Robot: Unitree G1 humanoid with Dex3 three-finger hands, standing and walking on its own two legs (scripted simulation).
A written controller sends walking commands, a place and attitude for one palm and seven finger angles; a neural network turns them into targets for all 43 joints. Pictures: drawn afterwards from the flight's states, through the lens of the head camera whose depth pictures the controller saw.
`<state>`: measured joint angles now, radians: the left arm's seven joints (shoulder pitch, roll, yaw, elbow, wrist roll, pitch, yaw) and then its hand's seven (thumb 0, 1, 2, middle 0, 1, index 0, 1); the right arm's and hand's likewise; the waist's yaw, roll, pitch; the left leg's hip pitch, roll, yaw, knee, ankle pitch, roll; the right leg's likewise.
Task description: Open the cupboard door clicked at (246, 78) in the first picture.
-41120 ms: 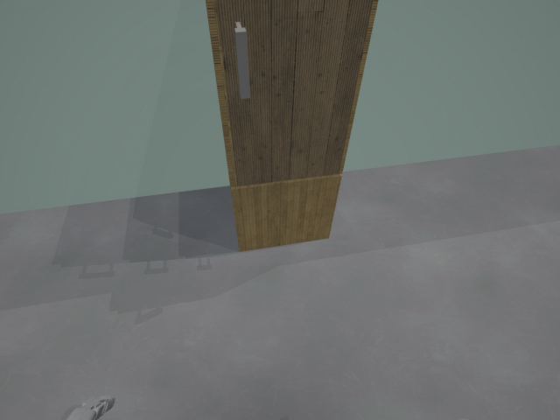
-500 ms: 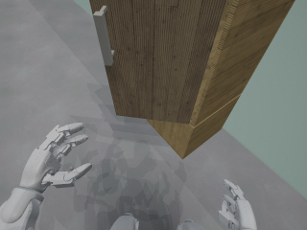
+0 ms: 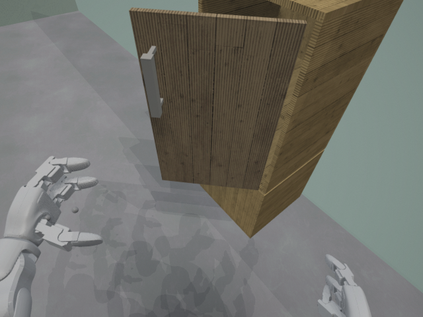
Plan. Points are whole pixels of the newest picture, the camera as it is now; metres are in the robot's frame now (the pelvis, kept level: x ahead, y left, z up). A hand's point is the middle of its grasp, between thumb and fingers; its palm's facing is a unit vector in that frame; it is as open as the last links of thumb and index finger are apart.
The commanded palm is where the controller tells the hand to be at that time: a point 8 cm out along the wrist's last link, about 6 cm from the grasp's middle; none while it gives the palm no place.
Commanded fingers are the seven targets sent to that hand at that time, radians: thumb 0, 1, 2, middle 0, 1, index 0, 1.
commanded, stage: raise the hand with hooked fingers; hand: left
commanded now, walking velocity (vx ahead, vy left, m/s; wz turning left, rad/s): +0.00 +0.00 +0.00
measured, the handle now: (154, 83) +0.60 +0.18 +0.13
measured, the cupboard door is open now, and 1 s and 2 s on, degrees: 44 44 44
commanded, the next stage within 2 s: move the hooked fingers beside the handle in 0.92 s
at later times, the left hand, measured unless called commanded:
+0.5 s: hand (63, 163) +0.32 +0.27 +0.15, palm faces +0.00 -1.00 -0.06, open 14.0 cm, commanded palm +0.28 +0.31 +0.15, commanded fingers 0.00 -0.50 0.30 -0.30 -1.20 -0.30 -1.20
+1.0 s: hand (75, 167) +0.31 +0.25 +0.15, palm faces +0.01 -1.00 -0.04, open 14.0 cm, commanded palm +0.28 +0.30 +0.15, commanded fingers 0.00 -0.50 0.30 -0.30 -1.20 -0.30 -1.20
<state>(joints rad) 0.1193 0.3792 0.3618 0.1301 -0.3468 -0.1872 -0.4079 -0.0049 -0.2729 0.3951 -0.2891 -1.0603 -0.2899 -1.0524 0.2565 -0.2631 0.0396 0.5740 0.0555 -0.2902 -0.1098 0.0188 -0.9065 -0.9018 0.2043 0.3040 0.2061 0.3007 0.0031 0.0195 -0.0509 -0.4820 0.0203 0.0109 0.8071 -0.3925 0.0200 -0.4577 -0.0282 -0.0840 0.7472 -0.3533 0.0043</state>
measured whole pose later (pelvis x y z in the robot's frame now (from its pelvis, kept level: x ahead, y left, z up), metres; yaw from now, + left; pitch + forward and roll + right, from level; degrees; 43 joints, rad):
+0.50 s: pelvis +0.02 -0.01 +0.02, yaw +0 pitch +2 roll -1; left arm -0.16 0.49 0.45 0.36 -0.34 -0.01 -0.53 -0.01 -0.49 0.30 -0.30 -1.20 -0.30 -1.19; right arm 0.26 -0.28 0.07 0.60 0.07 -0.22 -0.12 0.02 -0.90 -0.90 0.21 0.30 0.21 0.30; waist 0.02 0.04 -0.03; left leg -0.34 0.02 0.01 0.64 -0.34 0.01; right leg -0.33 -0.02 -0.09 0.60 -0.31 0.00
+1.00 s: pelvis +0.01 -0.02 +0.02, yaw +0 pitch +1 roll +0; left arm -0.13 0.44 0.45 0.38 -0.34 -0.05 -0.52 -0.01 -0.50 0.30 -0.30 -1.20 -0.30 -1.20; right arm 0.25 -0.28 0.06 0.59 0.07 -0.22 -0.13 0.02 -0.91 -0.90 0.21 0.30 0.21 0.30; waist 0.02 0.05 -0.03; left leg -0.31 0.03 0.02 0.60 -0.32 -0.01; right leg -0.31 -0.01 -0.08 0.59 -0.30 -0.02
